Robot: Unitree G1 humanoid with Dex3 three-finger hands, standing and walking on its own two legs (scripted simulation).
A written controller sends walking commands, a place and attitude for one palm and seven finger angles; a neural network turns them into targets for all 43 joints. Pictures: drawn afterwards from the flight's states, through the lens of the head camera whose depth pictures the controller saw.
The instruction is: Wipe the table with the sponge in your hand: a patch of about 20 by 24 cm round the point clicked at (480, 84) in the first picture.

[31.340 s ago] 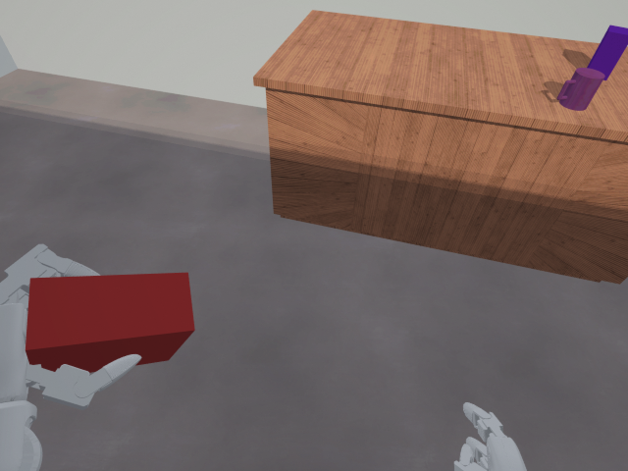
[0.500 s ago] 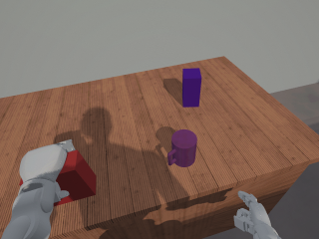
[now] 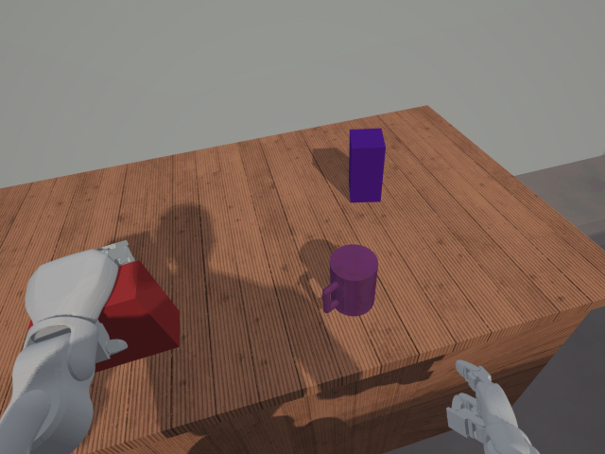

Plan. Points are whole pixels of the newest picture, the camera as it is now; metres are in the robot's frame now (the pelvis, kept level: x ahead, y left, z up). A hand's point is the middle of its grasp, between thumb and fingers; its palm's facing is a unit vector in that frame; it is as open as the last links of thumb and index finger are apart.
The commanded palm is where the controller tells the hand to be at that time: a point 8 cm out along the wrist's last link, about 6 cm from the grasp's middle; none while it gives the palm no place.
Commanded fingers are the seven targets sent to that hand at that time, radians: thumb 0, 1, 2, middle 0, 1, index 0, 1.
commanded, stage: lift the sponge slowly off the table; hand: left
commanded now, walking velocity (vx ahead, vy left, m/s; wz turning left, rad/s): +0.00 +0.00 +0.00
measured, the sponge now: (122, 327) +0.23 +0.29 +0.07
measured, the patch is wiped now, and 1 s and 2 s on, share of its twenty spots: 1.00 1.00 1.00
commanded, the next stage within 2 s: bring the sponge back beside the body in 0.44 s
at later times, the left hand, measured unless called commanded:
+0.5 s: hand (103, 294) +0.23 +0.28 +0.14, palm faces +0.12 -0.08 -0.99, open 10.1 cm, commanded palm +0.19 +0.28 +0.21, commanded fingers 0.00 0.10 1.30 -1.20 -1.60 -1.20 -1.60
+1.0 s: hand (106, 311) +0.21 +0.28 +0.13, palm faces +0.11 -0.09 -0.99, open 10.1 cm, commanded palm +0.18 +0.28 +0.20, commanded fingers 0.00 0.10 1.30 -1.20 -1.60 -1.20 -1.60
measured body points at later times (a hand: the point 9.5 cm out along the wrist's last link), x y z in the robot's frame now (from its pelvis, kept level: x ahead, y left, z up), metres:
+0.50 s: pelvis -0.01 -0.01 +0.00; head -0.03 -0.05 +0.45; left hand +0.22 +0.28 +0.19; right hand +0.24 -0.21 -0.08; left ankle +0.02 +0.12 -0.74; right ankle -0.02 -0.12 -0.74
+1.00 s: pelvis -0.01 +0.00 +0.00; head -0.03 -0.04 +0.45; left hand +0.20 +0.28 +0.18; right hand +0.24 -0.21 -0.08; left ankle +0.02 +0.12 -0.74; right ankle -0.02 -0.12 -0.74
